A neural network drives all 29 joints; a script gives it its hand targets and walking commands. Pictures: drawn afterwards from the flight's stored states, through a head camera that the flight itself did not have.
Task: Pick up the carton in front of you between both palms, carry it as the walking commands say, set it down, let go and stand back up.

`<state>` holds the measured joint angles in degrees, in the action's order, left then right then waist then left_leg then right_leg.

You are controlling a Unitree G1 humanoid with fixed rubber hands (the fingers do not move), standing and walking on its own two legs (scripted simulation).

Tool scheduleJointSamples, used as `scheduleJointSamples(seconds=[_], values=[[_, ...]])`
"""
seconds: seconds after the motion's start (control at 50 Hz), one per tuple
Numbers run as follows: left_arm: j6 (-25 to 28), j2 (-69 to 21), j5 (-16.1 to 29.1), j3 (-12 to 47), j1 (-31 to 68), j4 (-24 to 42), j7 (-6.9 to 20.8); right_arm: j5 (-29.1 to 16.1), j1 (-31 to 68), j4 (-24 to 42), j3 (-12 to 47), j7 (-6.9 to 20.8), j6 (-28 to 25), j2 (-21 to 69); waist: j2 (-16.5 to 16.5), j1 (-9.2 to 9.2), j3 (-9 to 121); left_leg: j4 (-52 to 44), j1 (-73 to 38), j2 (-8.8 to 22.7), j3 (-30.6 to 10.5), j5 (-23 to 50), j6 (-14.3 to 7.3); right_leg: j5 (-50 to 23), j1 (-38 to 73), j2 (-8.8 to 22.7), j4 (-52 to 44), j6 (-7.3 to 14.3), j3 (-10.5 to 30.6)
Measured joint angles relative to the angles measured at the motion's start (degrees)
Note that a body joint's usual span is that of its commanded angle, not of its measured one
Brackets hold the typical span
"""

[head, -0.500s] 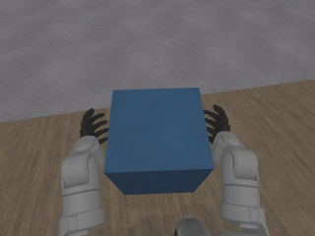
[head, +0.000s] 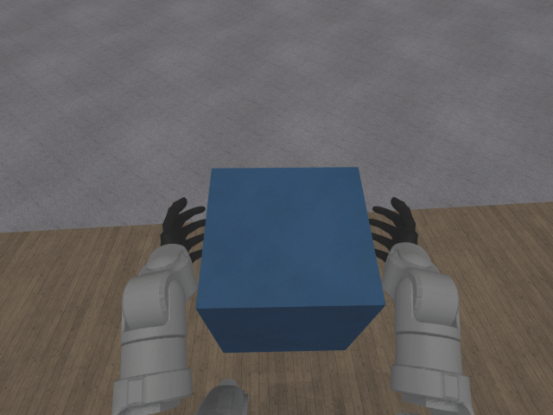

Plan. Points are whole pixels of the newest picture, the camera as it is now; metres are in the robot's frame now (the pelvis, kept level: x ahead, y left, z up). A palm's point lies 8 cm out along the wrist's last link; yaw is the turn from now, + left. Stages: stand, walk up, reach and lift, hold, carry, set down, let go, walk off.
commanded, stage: carry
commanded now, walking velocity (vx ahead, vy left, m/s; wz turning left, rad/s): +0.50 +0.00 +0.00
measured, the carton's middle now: (284, 268) +0.34 +0.02 +0.00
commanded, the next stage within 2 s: none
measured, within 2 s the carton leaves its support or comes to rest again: neither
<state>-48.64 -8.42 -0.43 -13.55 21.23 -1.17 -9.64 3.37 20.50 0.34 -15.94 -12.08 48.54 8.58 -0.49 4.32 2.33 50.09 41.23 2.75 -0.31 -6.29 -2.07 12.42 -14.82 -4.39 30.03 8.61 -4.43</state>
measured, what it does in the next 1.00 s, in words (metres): goes down: left foot 0.05 m lower, then right foot 0.05 m lower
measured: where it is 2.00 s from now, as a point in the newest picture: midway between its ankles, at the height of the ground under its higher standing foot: (288, 211)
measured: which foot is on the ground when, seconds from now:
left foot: up 0.00-0.18, down 0.20-0.78, up 0.80-1.00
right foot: down 0.00-0.18, up 0.20-0.74, down 0.76-1.00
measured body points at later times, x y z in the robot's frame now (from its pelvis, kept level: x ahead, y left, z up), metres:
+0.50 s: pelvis +0.30 +0.04 -0.05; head +0.33 +0.05 +0.39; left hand +0.66 +0.18 +0.01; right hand +0.63 -0.14 +0.02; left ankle +0.27 +0.07 -0.78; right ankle +0.36 -0.12 -0.72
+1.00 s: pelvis +0.61 -0.01 -0.11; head +0.64 -0.02 +0.34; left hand +0.93 +0.17 -0.05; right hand +0.96 -0.15 -0.05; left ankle +0.62 +0.14 -0.77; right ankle +0.61 -0.03 -0.83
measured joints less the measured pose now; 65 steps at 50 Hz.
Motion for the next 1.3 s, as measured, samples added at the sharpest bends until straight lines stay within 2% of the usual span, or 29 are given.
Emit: scheduleJointSamples(seconds=[0.08,0.14,0.18,0.2,0.22,0.26,0.28,0.32,0.44,0.52,0.6,0.7,0.74,0.76,0.78,0.8,0.84,0.88,0.98,1.08,1.14,1.22,1.3], values=[[0.04,-0.32,0.01,1.05,0.36,1.39,-0.72,-0.88,-0.47,2.44,0.55,-0.27,0.46,-1.15,1.08,0.25,1.23,-11.62,-2.85,-1.54,2.07,9.35,-0.69,4.69,5.36,-0.55,-0.32,-0.78,1.20],[-0.78,-0.13,-0.25,1.70,1.11,1.94,-1.52,-0.99,-0.22,3.43,0.91,-0.61,1.37,-1.89,1.68,0.86,2.87,-21.02,-7.45,-3.61,4.22,15.92,-2.02,10.55,8.86,-1.21,2.64,-1.34,1.89],[-1.73,0.50,-0.39,1.71,1.59,2.06,-2.00,-0.64,0.73,2.85,1.18,-0.86,2.10,-1.95,1.97,0.79,3.87,-26.34,-12.17,-4.76,5.73,18.58,-2.87,15.21,10.13,-1.56,8.62,-1.85,1.55],[-2.30,1.01,-0.40,1.53,1.87,2.05,-2.24,-0.32,1.60,2.18,1.38,-0.97,2.58,-1.88,2.52,0.60,4.36,-27.38,-14.85,-4.61,6.09,19.91,-2.92,16.91,9.54,-1.81,14.49,-2.39,0.80],[-2.67,2.03,-0.23,1.49,2.65,1.38,-2.44,0.00,2.30,1.25,1.44,-1.10,2.55,-1.48,1.12,-0.43,4.57,-24.24,-14.84,-5.66,6.45,14.60,-3.24,17.29,7.55,-0.49,21.81,-3.24,0.37],[-3.21,3.63,0.29,0.91,3.38,-0.17,-2.74,0.10,3.94,-0.80,1.91,-1.55,3.25,-1.03,-0.09,-2.90,3.85,-16.46,-12.86,-7.13,7.02,5.82,-4.44,19.52,0.49,-0.06,38.62,-5.05,2.85],[-3.62,3.67,0.58,0.54,3.19,-0.66,-2.89,0.01,4.06,-1.47,1.93,-1.54,3.82,-0.94,0.41,-4.08,3.49,-14.80,-12.89,-7.32,6.84,3.72,-4.88,18.99,-3.06,-0.13,43.98,-5.08,3.48],[-4.34,2.33,0.31,-0.88,2.98,-1.43,-3.00,-1.11,3.13,-1.83,1.56,-0.93,4.70,-0.94,1.20,-5.74,2.81,-14.21,-14.06,-7.54,6.39,1.99,-5.06,16.46,-9.49,0.83,47.26,-5.02,4.03],[-3.15,-0.70,-2.17,-3.34,2.24,-0.69,-2.40,-3.31,2.13,-1.78,1.11,1.46,3.63,-0.70,1.50,-7.54,0.65,-17.09,-19.59,-7.64,5.78,-1.81,-5.45,8.43,-22.72,5.93,34.94,-6.12,5.06],[-1.86,-0.19,-2.46,-2.97,1.34,1.18,-2.30,-3.01,2.34,-1.04,1.80,1.65,2.21,-0.18,1.36,-7.99,0.09,-19.27,-23.93,-7.66,4.70,-4.40,-5.02,0.12,-27.16,7.38,27.83,-6.19,5.02],[-1.53,0.57,-1.91,-2.37,0.71,3.40,-2.51,-2.98,2.25,0.58,2.66,1.43,1.60,0.19,0.86,-8.15,0.58,-21.07,-28.96,-7.91,3.37,-7.78,-4.29,-8.67,-27.15,6.95,17.66,-5.70,3.70],[-2.35,1.46,-2.31,-2.03,0.62,4.34,-2.77,-2.22,2.34,1.30,3.68,0.87,2.30,0.33,-0.34,-8.99,2.66,-19.01,-35.28,-8.96,2.28,-15.52,-3.49,-20.95,-20.64,4.03,0.09,-4.15,-0.16],[-2.82,1.37,-2.87,-1.78,1.23,3.24,-2.79,-1.92,2.30,1.14,3.59,0.56,3.05,-0.14,-0.59,-8.74,3.57,-13.43,-36.68,-9.27,2.74,-20.00,-2.96,-24.14,-15.83,2.71,-5.29,-3.40,-1.80],[-3.13,1.20,-3.31,-1.61,1.84,2.41,-2.80,-1.78,2.29,0.99,3.37,0.37,3.49,-0.51,-1.10,-8.38,4.03,-7.76,-36.22,-9.47,3.71,-21.75,-2.44,-26.19,-12.87,2.65,-7.02,-3.25,-2.27],[-3.05,0.74,-3.89,-1.64,2.45,1.45,-2.78,-1.76,2.73,0.46,3.34,0.18,3.78,-1.35,-0.28,-7.24,4.44,-0.19,-34.24,-8.49,4.71,-21.90,-1.82,-21.79,-12.15,1.87,-4.99,-2.31,-2.42],[-2.85,0.40,-4.27,-1.64,3.22,0.31,-2.93,-1.85,3.43,-0.69,3.16,0.06,3.75,-2.26,1.13,-5.91,4.18,9.22,-30.65,-7.75,3.55,-23.90,-0.71,-16.62,-13.39,0.63,-0.68,-1.02,-2.86],[-3.44,0.41,-3.93,-1.16,3.75,-1.69,-2.99,-1.68,3.29,-2.46,2.47,-0.25,3.76,-2.76,1.03,-3.58,3.33,23.67,-22.99,-7.76,1.38,-24.88,-0.49,-10.37,-14.18,-0.15,4.80,0.91,-3.06],[-3.99,0.42,-2.57,-1.38,2.26,-2.19,-2.29,-1.09,2.66,-3.50,1.10,-0.40,3.96,-1.32,0.26,-2.21,2.65,26.74,-16.72,-6.59,0.72,-22.75,-0.75,-8.36,-12.75,-0.24,5.59,1.22,-2.87],[-2.42,0.24,-0.52,-1.79,0.13,-1.89,-0.29,0.34,1.50,-3.08,-0.92,0.07,2.47,1.25,-0.20,-0.89,0.60,14.63,-5.83,-1.86,-0.13,-16.17,-0.21,-4.97,-7.76,-0.18,3.26,1.30,-2.48],[-0.28,-0.08,-0.44,-0.63,-0.04,-1.07,0.09,0.41,0.27,-1.50,-0.25,0.13,0.13,0.52,-0.24,-0.36,-0.02,4.76,-0.15,0.23,-0.33,-4.49,0.12,-1.99,-2.13,-0.15,0.15,0.72,-0.98],[0.32,-0.44,-0.46,0.00,-0.22,-0.13,-0.15,-0.16,-0.44,0.07,0.21,0.03,-0.18,-0.07,0.21,-0.35,0.48,-1.81,-0.03,0.04,0.49,2.40,-0.03,0.39,1.96,-0.32,-1.53,0.10,0.13],[0.18,-0.50,-0.35,1.09,0.33,1.28,-1.02,-1.03,-0.68,2.55,0.92,-0.39,0.49,-1.25,1.37,0.03,1.83,-13.83,-3.61,-1.87,2.87,11.57,-0.92,5.53,7.31,-0.98,-1.30,-0.68,1.26],[-1.37,0.29,-0.46,1.68,1.41,1.90,-2.08,-0.78,0.37,2.95,1.38,-0.97,1.86,-1.87,1.95,0.69,3.90,-25.57,-11.17,-4.67,5.74,18.68,-2.73,14.20,11.19,-1.75,5.80,-1.58,1.56]])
